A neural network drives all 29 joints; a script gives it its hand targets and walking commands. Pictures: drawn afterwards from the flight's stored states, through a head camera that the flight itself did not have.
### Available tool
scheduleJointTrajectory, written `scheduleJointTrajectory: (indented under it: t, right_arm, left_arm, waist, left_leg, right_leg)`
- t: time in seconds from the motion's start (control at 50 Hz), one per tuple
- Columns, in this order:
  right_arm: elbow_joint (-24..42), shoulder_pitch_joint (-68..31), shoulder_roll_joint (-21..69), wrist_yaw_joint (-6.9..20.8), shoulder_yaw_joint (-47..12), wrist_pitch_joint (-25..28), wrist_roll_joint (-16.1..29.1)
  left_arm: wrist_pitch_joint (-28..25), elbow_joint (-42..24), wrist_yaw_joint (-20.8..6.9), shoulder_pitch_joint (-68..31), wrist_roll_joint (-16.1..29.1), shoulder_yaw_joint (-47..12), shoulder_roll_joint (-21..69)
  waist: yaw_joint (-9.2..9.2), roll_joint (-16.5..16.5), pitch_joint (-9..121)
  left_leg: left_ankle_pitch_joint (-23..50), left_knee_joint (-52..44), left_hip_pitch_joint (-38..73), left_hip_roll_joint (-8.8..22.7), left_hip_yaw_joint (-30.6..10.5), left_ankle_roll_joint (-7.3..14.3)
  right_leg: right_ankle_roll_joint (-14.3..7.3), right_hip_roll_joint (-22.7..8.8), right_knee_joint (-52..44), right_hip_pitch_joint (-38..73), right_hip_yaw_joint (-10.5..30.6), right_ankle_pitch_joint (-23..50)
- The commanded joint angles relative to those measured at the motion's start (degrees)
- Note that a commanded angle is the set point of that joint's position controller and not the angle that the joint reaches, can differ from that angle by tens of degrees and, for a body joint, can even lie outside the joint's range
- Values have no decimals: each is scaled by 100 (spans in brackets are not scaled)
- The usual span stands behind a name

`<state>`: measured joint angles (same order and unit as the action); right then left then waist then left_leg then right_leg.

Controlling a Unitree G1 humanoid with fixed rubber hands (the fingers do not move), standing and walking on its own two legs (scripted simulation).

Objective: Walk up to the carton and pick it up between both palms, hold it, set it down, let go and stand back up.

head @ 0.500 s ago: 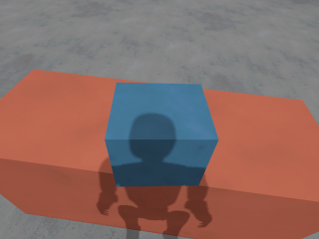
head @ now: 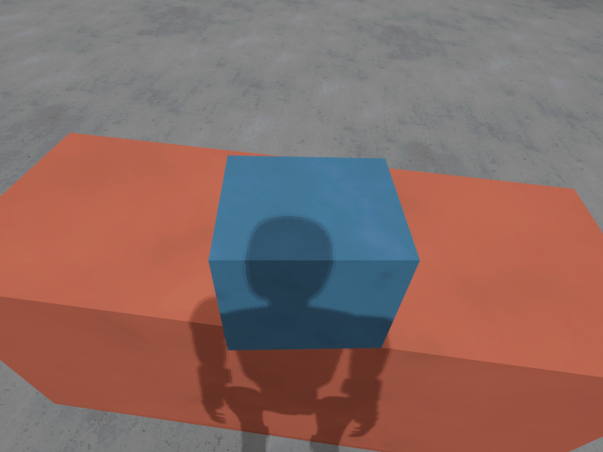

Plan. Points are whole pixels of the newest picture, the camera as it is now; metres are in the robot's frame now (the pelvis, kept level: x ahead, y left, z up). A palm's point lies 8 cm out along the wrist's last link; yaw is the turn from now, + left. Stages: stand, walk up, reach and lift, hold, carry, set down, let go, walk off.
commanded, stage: stand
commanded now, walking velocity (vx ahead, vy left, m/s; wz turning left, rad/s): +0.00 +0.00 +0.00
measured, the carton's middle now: (306, 254) +0.45 +0.00 -0.01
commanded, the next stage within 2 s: none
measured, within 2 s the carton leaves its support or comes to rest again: neither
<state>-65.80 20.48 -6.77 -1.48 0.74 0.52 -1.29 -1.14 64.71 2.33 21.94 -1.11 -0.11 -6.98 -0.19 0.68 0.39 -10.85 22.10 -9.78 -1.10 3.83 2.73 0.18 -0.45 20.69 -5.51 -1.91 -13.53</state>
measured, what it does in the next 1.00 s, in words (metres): stands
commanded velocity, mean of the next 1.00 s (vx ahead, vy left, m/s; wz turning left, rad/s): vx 0.00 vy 0.00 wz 0.00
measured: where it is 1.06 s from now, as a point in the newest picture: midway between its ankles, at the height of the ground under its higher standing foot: outside the picture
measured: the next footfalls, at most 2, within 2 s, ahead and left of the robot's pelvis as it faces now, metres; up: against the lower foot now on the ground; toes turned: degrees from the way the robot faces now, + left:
none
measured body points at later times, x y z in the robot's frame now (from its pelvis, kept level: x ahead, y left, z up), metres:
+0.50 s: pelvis -0.01 +0.01 +0.00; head -0.01 +0.01 +0.45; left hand -0.06 +0.20 -0.17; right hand -0.06 -0.19 -0.16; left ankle +0.01 +0.09 -0.75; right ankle -0.02 -0.12 -0.75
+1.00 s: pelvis +0.00 +0.01 +0.00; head +0.00 +0.02 +0.45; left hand -0.06 +0.20 -0.17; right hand -0.05 -0.18 -0.16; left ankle +0.01 +0.09 -0.75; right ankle -0.02 -0.12 -0.75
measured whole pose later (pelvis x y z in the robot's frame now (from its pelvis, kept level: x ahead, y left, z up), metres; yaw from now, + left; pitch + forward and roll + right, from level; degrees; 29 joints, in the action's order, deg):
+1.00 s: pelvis +0.00 +0.01 +0.00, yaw +0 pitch -2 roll +0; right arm -67.3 20.9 -5.1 -2.1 -0.2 0.9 -0.8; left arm -0.8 69.0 2.8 21.5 -0.9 -0.4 -4.5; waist -0.7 0.4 -0.7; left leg -10.7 22.0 -10.0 -2.4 4.5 3.8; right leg 1.2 -1.8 22.4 -6.7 -1.3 -14.2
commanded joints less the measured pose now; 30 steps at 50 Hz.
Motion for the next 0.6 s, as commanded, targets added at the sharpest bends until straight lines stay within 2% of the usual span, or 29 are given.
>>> scheduleJointTrajectory:
  t: [0.0, 0.58]
  right_arm:
    - [4, 490, -537, -42, 72, 39, 12]
    - [-157, 631, -311, -78, -28, 36, 40]
  left_arm:
    - [-38, 54, 37, 406, -1, 53, -406]
    - [35, 463, 61, 505, 16, 8, -141]
  waist:
    - [-34, -40, -670]
    - [-39, -82, -776]
  left_leg:
    - [82, -518, -145, 628, -796, 9]
    - [-265, -674, -264, 617, -883, 38]
  right_leg:
    - [-140, -464, -400, -551, 462, 358]
    - [-89, -472, -255, -633, 416, 205]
